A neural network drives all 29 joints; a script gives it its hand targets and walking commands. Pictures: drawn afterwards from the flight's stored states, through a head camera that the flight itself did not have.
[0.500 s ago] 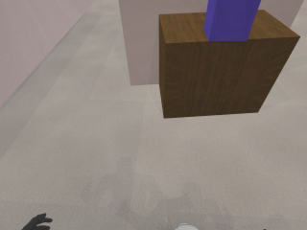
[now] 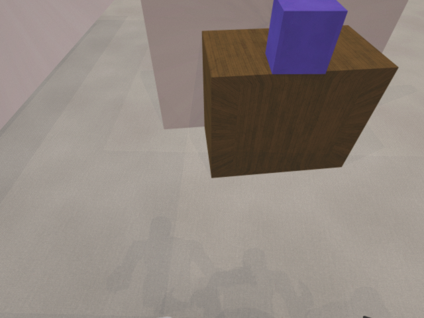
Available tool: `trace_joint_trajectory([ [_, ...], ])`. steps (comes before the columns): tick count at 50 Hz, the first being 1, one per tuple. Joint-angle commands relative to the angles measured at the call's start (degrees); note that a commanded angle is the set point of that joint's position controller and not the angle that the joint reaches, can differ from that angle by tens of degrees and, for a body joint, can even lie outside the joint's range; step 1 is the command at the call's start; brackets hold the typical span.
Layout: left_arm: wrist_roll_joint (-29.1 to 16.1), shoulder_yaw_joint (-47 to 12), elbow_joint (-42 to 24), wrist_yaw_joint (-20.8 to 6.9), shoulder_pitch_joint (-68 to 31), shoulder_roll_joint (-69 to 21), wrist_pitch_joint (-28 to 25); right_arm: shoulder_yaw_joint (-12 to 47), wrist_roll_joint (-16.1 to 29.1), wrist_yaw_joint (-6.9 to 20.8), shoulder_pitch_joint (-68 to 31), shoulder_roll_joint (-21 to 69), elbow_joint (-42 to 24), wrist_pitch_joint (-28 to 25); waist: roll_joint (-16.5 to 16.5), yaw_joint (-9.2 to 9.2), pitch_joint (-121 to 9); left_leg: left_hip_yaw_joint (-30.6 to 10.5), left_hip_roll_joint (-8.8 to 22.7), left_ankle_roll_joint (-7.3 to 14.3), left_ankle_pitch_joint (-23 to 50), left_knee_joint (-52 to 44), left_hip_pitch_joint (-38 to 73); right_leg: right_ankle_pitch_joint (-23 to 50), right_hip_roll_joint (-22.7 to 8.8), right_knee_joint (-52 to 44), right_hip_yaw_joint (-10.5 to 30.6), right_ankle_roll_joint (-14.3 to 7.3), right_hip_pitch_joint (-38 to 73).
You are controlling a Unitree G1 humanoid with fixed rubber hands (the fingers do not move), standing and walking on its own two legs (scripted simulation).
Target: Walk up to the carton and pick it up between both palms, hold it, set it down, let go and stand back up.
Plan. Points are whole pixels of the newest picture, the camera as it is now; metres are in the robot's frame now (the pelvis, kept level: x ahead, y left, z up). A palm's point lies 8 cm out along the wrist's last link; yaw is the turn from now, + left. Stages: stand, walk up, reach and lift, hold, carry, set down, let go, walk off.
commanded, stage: walk up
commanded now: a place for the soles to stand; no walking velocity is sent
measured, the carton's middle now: (300, 35) +1.16 -0.37 +0.03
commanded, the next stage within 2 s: none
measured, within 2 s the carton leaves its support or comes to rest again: neither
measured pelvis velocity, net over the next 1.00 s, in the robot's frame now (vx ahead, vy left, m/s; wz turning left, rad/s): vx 0.29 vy -0.07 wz -0.04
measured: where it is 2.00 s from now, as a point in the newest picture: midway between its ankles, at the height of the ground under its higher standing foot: (234, 254)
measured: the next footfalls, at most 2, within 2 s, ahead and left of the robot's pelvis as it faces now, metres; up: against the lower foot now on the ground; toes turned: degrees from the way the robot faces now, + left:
left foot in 0.12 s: +0.17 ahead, +0.16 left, +0.00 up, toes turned +1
right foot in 0.50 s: +0.33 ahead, -0.14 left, +0.00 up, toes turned -4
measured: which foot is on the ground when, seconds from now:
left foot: up 0.00-0.10, down 0.12-0.52, up 0.54-1.00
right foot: down 0.00-0.12, up 0.14-0.48, down 0.50-1.00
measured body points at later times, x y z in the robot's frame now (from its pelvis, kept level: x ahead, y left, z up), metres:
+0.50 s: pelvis +0.15 -0.03 -0.03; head +0.16 -0.03 +0.42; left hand +0.30 +0.29 -0.11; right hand +0.22 -0.36 -0.12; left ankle +0.13 +0.16 -0.74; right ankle +0.28 -0.13 -0.74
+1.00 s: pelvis +0.29 -0.07 -0.01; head +0.30 -0.07 +0.44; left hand +0.38 +0.24 -0.10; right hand +0.34 -0.40 -0.11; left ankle +0.33 +0.09 -0.70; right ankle +0.29 -0.13 -0.74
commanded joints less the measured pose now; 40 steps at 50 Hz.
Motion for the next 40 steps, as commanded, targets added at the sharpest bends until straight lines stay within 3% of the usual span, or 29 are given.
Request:
trace_joint_trajectory([
  [1, 1.6, 8.2, -4.7, 0.9, -0.8, 16.6, 0.0, -6.8, -0.5, -0.3, -0.7, -13.8, 0.3, -2.6, -5.9, 3.5, 2.2, 3.1, 1.5, 0.0, -1.2, -7.4, -8.2, -18.8, -16.3, -15.5, 18.1, -7.6, 1.8],
  [2, 1.7, 7.9, -5.0, 0.7, -1.6, 16.2, 0.1, -6.7, -0.5, -0.4, -0.2, -13.7, 0.2, -3.1, -5.7, 3.11, 2.3, 3.4, 1.4, 0.4, -0.3, -9.1, -5.4, -17.3, -16.3, -14.2, 16.8, -8.0, 0.0],
  [3, 1.6, 7.6, -5.3, 0.7, -3.6, 15.9, 0.1, -6.8, -0.5, -0.6, 1.6, -13.2, 0.7, -3.6, -5.2, 1.65, 1.4, 4.2, 0.7, 0.9, 2.6, -14.0, -0.6, -14.1, -15.1, -10.7, 14.1, -7.8, -1.6],
  [4, 1.5, 7.2, -5.9, 0.7, -6.0, 15.0, 0.1, -6.8, -0.4, -1.0, 6.1, -12.5, 2.1, -4.2, -3.8, -0.74, -1.9, 5.3, -0.8, 1.0, 9.0, -19.8, 8.6, -10.6, -12.8, -4.9, 10.2, -6.3, -4.6],
  [5, 1.3, 6.1, -5.8, 0.8, -5.2, 12.0, 0.2, -7.1, -0.7, -1.8, 11.1, -13.5, 3.5, -4.8, 0.6, -2.44, -6.2, 4.7, -1.9, 1.4, 9.7, -22.1, 19.6, -4.5, -9.8, 5.2, 6.7, -4.5, -9.3],
  [6, 1.0, 5.3, -6.0, 1.2, -3.5, 8.7, -0.1, -8.2, -1.4, -2.6, 16.5, -16.9, 4.2, -5.3, 7.8, -4.22, -11.2, -7.9, 6.5, 4.1, 2.1, -24.2, 29.4, -1.6, -5.7, 18.8, 3.2, -1.7, -16.9],
  [7, 1.2, 4.6, -6.6, 1.4, -2.0, 5.9, -0.5, -9.4, -2.0, -3.3, 17.4, -22.1, 2.5, -5.6, 15.0, -3.65, -10.4, -31.7, 19.5, 8.6, -9.8, -28.5, 34.5, -12.5, -1.1, 29.7, 2.5, 2.1, -29.8],
  [8, 2.0, 6.3, -5.6, 1.5, -4.7, 13.1, 0.3, -10.1, -1.2, -3.4, 12.8, -24.3, 1.4, -5.0, 7.8, -4.46, -5.8, -43.0, 22.7, 13.5, -32.5, -35.1, 24.3, -16.6, -2.2, 35.5, 5.8, 2.8, -34.9],
  [9, 2.2, 7.1, -5.1, 1.2, -6.0, 16.4, 0.9, -9.9, -0.5, -3.2, 8.2, -23.4, 0.7, -4.6, 6.0, -2.65, 0.6, -39.3, 21.6, 13.2, -36.5, -35.6, 17.6, -14.4, -5.0, 38.1, 6.4, 3.3, -35.8],
  [10, 2.2, 7.2, -4.4, 0.8, -6.0, 15.6, 0.7, -9.1, -0.7, -2.9, 6.6, -21.4, 0.1, -4.6, 5.7, -1.48, 1.8, -34.6, 18.8, 11.6, -29.9, -33.9, 17.2, -11.4, -5.9, 37.4, 6.4, 3.7, -36.0],
  [12, 2.6, 6.9, -3.4, 0.3, -5.7, 14.0, 0.5, -7.8, -0.6, -3.0, 7.9, -18.8, -0.2, -5.0, 6.5, -1.53, -2.8, -26.2, 15.6, 10.6, -14.2, -30.2, 20.5, -7.6, -7.6, 33.5, 6.4, 4.5, -34.5],
  [14, 2.7, 6.6, -2.8, 0.0, -7.4, 13.3, 0.7, -7.5, -0.5, -3.0, 9.1, -18.8, -0.2, -5.3, 7.2, -1.88, -4.5, -23.0, 15.1, 12.1, -5.6, -28.0, 20.1, -5.7, -8.3, 32.0, 5.5, 5.4, -34.7],
  [16, 2.4, 6.3, -2.9, -0.3, -9.1, 12.7, 0.8, -7.8, -0.6, -3.1, 8.4, -19.4, -0.6, -5.5, 8.7, -1.79, -4.0, -20.9, 15.1, 12.6, -2.8, -27.4, 18.1, -3.2, -9.6, 30.0, 5.0, 5.8, -35.4],
  [20, 2.4, 6.4, -4.1, -0.9, -13.5, 12.2, 0.6, -8.2, -0.4, -3.3, 6.0, -21.1, -1.4, -6.0, 8.0, -1.2, -4.0, -16.8, 16.2, 12.5, 1.3, -25.0, 13.8, 0.5, -11.3, 23.3, 5.3, 5.3, -31.9],
  [22, 2.2, 6.6, -4.5, -1.2, -13.7, 12.1, 0.2, -8.3, -0.4, -3.4, 3.1, -22.0, -1.7, -6.2, 8.4, 0.49, -5.2, -13.9, 16.3, 11.5, 3.7, -22.7, 9.4, 0.6, -10.8, 19.2, 4.1, 4.4, -24.0],
  [24, 1.8, 7.2, -2.8, -1.1, -8.7, 12.0, -0.3, -7.8, -0.7, -3.3, 0.0, -21.7, -1.6, -5.8, 10.0, 4.14, -7.9, -10.1, 15.6, 9.4, 8.3, -18.1, 4.7, -0.6, -9.9, 13.0, 1.7, 3.5, -12.1],
  [25, 1.9, 8.0, -0.7, -0.6, -3.5, 12.9, -0.7, -7.1, -1.3, -3.3, 0.4, -19.3, -0.9, -5.3, 5.9, 6.34, -9.8, -6.1, 13.0, 7.3, 7.4, -8.6, -0.7, -1.9, -8.4, 8.3, 2.5, 3.5, -1.6],
  [26, 2.4, 9.5, 1.4, 0.4, 3.6, 16.3, -1.4, -5.8, -1.7, -3.1, 4.4, -14.9, -0.1, -4.7, -4.1, 8.59, -12.9, -1.7, 7.4, 4.8, 4.6, 8.2, -7.5, -10.6, -6.6, 4.8, 5.9, 3.7, 9.0],
  [27, 2.8, 10.5, 0.9, 1.1, 3.4, 23.1, -1.8, -4.4, -0.2, -2.7, 5.6, -10.4, -1.5, -4.2, -22.2, 7.88, -8.1, 2.7, -2.8, 1.2, -14.5, 21.4, -26.6, -31.4, -20.7, -10.8, 32.7, 2.2, 9.9],
  [28, 1.1, 11.0, -0.7, 1.3, -0.7, 23.6, -1.4, -5.3, -0.4, -3.4, 5.3, -13.9, 0.0, -3.2, -15.2, 5.0, -6.8, -3.8, -0.7, 1.9, -12.0, 27.6, -25.1, -48.0, -23.9, -17.9, 41.5, 0.6, 1.8],
  [29, 0.5, 10.6, -2.2, 1.4, -5.1, 22.0, -1.0, -6.0, -0.3, -3.1, 4.5, -16.1, 1.0, -2.8, -9.6, 2.86, -3.2, -3.2, 1.1, 1.2, -7.6, 29.7, -22.8, -47.9, -23.0, -19.1, 39.6, 0.9, -3.4],
  [30, 0.4, 9.8, -2.4, 1.6, -7.3, 19.5, -0.8, -6.2, -0.3, -2.6, 4.4, -16.7, 1.9, -2.4, -6.7, 1.31, 0.2, -2.1, 3.0, 0.9, -3.5, 27.0, -20.1, -41.7, -20.0, -17.9, 33.2, 1.3, -8.3],
  [32, 0.7, 8.8, -2.5, 1.7, -7.9, 16.7, -0.8, -6.5, -0.2, -1.8, 8.0, -16.5, 4.1, -1.8, -6.6, 0.06, 0.8, -0.8, 4.3, -0.2, 1.7, 22.0, -15.0, -31.1, -14.4, -15.6, 22.7, 1.9, -9.9],
  [33, 1.0, 8.6, -2.8, 1.7, -6.6, 16.2, -0.8, -6.5, -0.1, -1.5, 8.5, -16.1, 4.4, -1.4, -7.8, 0.71, 0.3, -0.6, 3.9, -0.2, 3.0, 20.2, -13.6, -29.3, -13.5, -15.9, 20.5, 2.2, -9.1],
  [37, 0.7, 8.7, -3.9, 1.6, -3.7, 16.1, -0.9, -6.6, 0.3, -1.4, 5.9, -15.4, 3.4, -0.8, -4.7, 2.21, 1.7, -2.3, 3.0, -0.7, 5.1, 16.3, -13.4, -25.5, -14.2, -17.2, 18.9, 2.0, -5.2],
  [40, 0.7, 8.6, -4.0, 1.8, -1.9, 15.8, -0.6, -6.5, 0.5, -1.4, 5.0, -15.2, 3.4, -0.8, -4.8, 3.18, 0.8, -2.4, 2.6, -1.1, 3.7, 12.1, -13.7, -22.3, -13.7, -16.7, 17.4, 0.5, -0.1],
])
